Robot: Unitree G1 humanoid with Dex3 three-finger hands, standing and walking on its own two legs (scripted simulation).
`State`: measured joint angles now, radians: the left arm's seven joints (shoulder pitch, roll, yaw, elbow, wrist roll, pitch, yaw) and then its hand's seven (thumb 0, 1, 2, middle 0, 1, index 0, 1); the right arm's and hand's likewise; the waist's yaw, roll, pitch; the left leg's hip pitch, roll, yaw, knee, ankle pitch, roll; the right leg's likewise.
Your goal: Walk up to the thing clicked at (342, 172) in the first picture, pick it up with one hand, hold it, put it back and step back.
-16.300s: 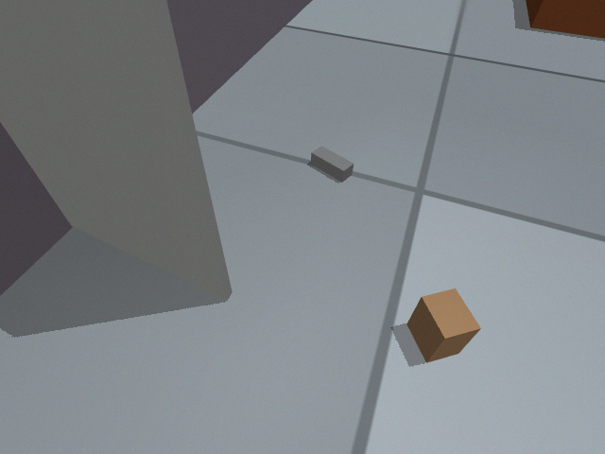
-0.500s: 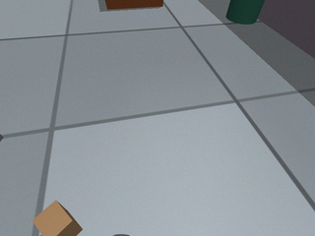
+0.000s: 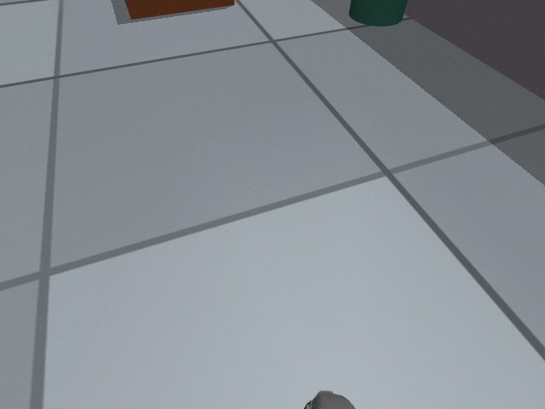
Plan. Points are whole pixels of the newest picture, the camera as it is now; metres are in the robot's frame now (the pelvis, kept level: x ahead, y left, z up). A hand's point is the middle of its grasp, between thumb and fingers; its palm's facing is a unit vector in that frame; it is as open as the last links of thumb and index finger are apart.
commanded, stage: walk up
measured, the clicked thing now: out of the picture +0.54 +1.36 -0.73
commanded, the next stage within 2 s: stand in 1.52 s
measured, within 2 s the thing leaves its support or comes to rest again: neither
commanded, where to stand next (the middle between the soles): +0.30 -0.02 m, yaw +1 degrees
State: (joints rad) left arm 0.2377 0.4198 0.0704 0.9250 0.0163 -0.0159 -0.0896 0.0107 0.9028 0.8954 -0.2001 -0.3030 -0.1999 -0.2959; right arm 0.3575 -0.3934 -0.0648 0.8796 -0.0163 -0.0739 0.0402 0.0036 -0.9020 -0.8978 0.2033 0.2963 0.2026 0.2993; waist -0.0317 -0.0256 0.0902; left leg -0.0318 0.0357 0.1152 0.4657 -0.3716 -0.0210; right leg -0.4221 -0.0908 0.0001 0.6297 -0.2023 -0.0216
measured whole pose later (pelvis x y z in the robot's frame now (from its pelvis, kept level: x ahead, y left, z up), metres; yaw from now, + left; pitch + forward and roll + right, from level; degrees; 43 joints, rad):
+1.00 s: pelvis +0.23 -0.03 -0.01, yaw +1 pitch -2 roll +1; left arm 0.20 0.37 0.01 0.94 0.01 -0.03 0.00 0.01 0.90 0.89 -0.20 -0.30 -0.20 -0.30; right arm 0.15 -0.40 -0.03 0.90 0.02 0.01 0.01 0.00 -0.91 -0.90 0.20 0.30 0.20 0.30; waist 0.01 0.05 0.10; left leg -0.31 0.03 0.01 0.71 -0.41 0.03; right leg -0.35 -0.05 -0.01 0.70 -0.32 0.02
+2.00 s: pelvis +0.23 -0.04 +0.02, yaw +2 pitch -3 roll +0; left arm 0.09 0.35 0.00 1.17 0.00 -0.02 -0.01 0.01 0.90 0.90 -0.20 -0.30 -0.20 -0.30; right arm 0.08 -0.36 0.00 1.14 0.00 -0.01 0.01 0.00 -0.91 -0.90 0.20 0.30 0.20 0.30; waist 0.00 0.02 0.04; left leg -0.10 0.04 -0.01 0.32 -0.18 -0.05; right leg -0.15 -0.04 -0.05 0.35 -0.15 0.02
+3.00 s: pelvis +0.25 -0.04 +0.02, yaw +2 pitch -1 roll +0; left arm 0.09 0.35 0.01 1.15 0.00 -0.01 -0.01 0.01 0.90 0.90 -0.20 -0.30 -0.20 -0.30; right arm 0.10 -0.36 0.01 1.13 -0.01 -0.01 0.00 0.00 -0.91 -0.90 0.20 0.30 0.20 0.30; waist 0.00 0.01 0.05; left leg -0.08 0.05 -0.01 0.31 -0.20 -0.05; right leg -0.14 -0.04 -0.05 0.35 -0.17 0.01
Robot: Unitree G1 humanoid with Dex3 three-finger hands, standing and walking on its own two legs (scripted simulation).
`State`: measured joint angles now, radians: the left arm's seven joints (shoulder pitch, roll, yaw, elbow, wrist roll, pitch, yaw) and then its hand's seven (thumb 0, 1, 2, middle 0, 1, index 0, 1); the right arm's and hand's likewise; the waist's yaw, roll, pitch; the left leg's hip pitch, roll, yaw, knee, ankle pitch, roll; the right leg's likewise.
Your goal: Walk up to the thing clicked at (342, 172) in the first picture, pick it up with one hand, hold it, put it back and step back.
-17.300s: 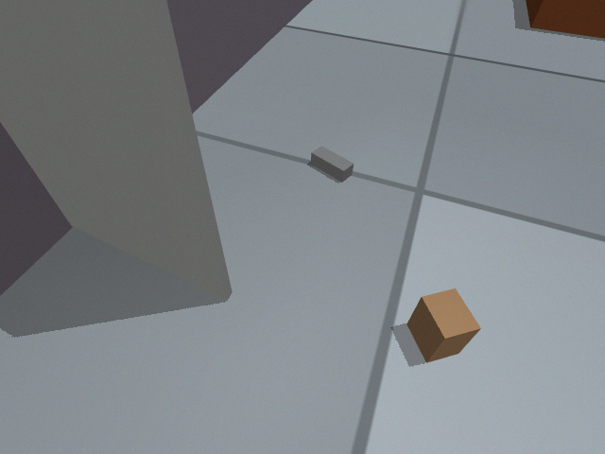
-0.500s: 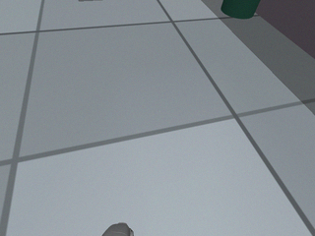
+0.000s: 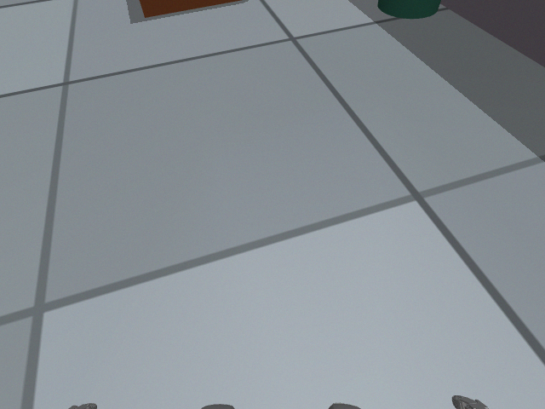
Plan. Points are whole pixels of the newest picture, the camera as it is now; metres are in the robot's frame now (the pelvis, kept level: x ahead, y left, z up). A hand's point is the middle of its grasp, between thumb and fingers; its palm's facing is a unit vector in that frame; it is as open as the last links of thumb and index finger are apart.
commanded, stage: walk up
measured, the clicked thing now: out of the picture +0.33 +1.39 -0.72
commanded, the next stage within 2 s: stand in 0.52 s
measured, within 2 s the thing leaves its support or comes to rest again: neither
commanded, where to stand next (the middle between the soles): +0.07 +0.01 m, yaw +0 degrees
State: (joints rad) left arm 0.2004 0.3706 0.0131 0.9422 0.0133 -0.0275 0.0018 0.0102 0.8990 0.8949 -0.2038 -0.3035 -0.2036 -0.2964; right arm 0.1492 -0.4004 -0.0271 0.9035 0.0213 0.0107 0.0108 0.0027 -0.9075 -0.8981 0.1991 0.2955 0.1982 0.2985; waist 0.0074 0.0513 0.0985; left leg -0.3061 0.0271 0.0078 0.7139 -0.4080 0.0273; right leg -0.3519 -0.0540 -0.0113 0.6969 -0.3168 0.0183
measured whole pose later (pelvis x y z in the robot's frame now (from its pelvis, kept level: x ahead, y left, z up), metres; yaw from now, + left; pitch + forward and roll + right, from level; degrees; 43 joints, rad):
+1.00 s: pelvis +0.00 -0.01 +0.03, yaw +1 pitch -3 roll +0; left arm 0.09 0.35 0.00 1.17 0.00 -0.02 -0.01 0.01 0.90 0.90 -0.20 -0.30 -0.20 -0.30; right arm 0.08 -0.36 0.00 1.14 0.00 -0.01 0.01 0.00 -0.91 -0.90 0.20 0.30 0.20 0.30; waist 0.00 0.02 0.04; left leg -0.10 0.04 -0.01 0.32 -0.18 -0.05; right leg -0.15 -0.04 -0.05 0.35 -0.15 0.02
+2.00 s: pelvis +0.02 -0.01 +0.03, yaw +1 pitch -1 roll +0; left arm 0.09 0.35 0.01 1.15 0.00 -0.01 -0.01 0.01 0.90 0.90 -0.20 -0.30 -0.20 -0.30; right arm 0.10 -0.36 0.01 1.13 -0.01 -0.01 0.00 0.00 -0.91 -0.90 0.20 0.30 0.20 0.30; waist 0.00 0.01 0.05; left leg -0.08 0.05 -0.01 0.31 -0.20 -0.05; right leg -0.14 -0.04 -0.05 0.35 -0.17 0.01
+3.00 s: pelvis +0.03 -0.01 +0.03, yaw +1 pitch -2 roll +0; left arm 0.10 0.35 0.01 1.14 0.00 -0.01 0.00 0.01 0.90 0.90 -0.20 -0.30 -0.20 -0.30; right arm 0.11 -0.36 0.00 1.12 -0.01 -0.01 0.00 0.00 -0.91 -0.90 0.20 0.30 0.20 0.30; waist 0.00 0.01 0.04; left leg -0.07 0.05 0.00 0.31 -0.21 -0.05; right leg -0.13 -0.03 -0.04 0.34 -0.18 0.02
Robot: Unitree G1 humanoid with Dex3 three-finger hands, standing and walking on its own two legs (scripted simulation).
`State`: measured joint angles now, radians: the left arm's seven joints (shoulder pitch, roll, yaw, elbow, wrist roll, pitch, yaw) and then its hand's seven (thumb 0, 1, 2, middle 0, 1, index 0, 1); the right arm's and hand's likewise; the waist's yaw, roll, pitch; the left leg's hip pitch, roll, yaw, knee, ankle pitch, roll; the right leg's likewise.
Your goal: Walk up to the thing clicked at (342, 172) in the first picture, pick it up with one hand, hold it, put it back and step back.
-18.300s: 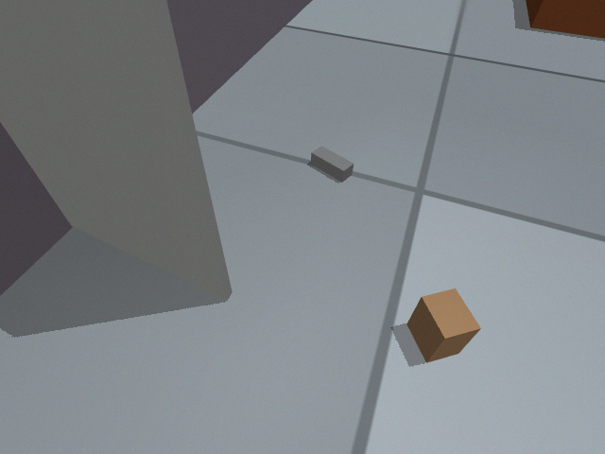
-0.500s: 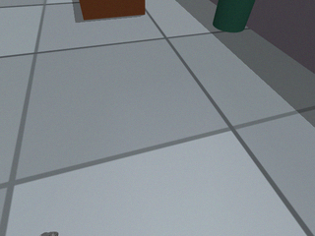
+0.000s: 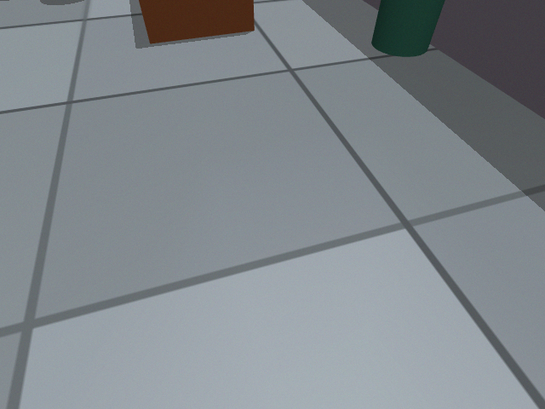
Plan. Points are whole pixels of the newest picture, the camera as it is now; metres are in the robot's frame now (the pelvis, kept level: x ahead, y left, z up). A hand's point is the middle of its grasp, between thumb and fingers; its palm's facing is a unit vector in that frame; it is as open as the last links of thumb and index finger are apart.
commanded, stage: stand
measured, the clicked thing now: out of the picture +0.35 +1.39 -0.74
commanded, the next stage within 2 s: none
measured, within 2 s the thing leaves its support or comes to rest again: neither
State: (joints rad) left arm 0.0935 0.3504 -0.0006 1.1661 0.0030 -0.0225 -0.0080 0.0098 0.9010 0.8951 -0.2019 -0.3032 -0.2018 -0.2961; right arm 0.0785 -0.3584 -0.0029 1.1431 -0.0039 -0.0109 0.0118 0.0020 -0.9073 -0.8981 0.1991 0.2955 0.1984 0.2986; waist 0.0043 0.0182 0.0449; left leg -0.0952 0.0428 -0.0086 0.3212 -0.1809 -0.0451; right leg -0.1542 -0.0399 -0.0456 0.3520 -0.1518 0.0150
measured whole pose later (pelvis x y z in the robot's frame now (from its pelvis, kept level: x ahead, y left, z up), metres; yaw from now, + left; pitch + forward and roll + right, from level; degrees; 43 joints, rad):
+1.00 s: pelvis +0.02 +0.00 +0.00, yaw +0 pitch -1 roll +0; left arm 0.09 0.35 0.01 1.15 0.00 -0.01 -0.01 0.01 0.90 0.90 -0.20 -0.30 -0.20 -0.30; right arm 0.10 -0.36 0.01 1.13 -0.01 -0.01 0.00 0.00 -0.91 -0.90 0.20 0.30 0.20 0.30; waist 0.00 0.01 0.05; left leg -0.08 0.05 -0.01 0.31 -0.20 -0.05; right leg -0.14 -0.04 -0.05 0.35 -0.17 0.01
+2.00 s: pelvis +0.02 +0.00 +0.00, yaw +0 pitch -2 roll +0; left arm 0.10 0.35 0.01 1.14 0.00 -0.01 0.00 0.01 0.90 0.90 -0.20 -0.30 -0.20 -0.30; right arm 0.11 -0.36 0.00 1.12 -0.01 -0.01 0.00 0.00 -0.91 -0.90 0.20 0.30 0.20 0.30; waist 0.00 0.01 0.04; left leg -0.07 0.05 0.00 0.31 -0.21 -0.05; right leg -0.13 -0.03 -0.04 0.34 -0.18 0.02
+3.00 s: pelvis +0.36 +0.13 -0.03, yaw +10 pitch +0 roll -1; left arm 0.07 0.40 0.07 0.94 0.01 -0.03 -0.08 0.01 0.90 0.90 -0.20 -0.30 -0.20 -0.30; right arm 0.41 -0.39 -0.07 0.93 -0.01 -0.07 0.03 0.00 -0.90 -0.90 0.20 0.30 0.20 0.30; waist -0.06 0.03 0.10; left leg 0.10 0.05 0.04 0.45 -0.51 0.01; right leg -0.45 -0.02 -0.09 0.55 -0.09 -0.04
